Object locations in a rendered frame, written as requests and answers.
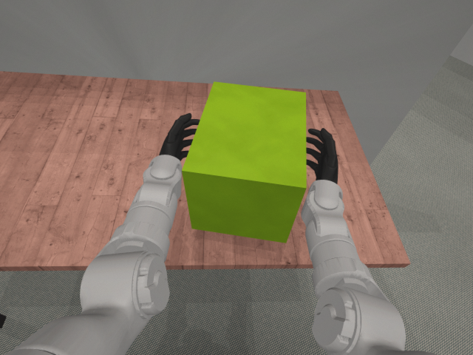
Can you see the robot right hand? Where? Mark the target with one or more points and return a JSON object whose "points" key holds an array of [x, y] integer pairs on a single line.
{"points": [[327, 166]]}

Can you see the robot left forearm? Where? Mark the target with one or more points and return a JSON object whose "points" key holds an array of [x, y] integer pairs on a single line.
{"points": [[151, 214]]}

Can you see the robot left hand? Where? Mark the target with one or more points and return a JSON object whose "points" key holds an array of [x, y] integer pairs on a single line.
{"points": [[174, 143]]}

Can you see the table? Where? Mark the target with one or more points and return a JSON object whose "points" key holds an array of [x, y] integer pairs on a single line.
{"points": [[73, 150]]}

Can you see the left robot upper arm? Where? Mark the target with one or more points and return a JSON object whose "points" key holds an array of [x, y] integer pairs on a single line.
{"points": [[120, 293]]}

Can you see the robot right forearm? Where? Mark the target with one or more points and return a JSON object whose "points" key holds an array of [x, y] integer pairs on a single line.
{"points": [[331, 248]]}

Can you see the carton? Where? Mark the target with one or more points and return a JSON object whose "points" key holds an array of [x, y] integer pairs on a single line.
{"points": [[246, 171]]}

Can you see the right robot upper arm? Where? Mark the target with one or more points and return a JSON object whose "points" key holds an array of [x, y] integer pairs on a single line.
{"points": [[350, 322]]}

